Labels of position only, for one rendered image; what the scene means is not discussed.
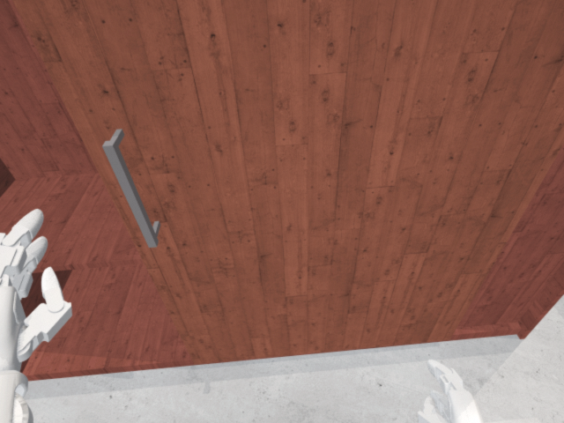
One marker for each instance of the handle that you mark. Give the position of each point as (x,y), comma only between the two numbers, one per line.
(115,158)

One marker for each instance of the wardrobe door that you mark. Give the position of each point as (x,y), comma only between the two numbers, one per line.
(532,256)
(328,174)

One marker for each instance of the left robot forearm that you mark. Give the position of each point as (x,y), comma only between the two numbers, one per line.
(13,407)

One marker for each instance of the robot left hand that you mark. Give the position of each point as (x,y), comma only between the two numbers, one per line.
(19,257)

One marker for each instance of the robot right hand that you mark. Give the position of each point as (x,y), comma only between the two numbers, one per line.
(459,406)

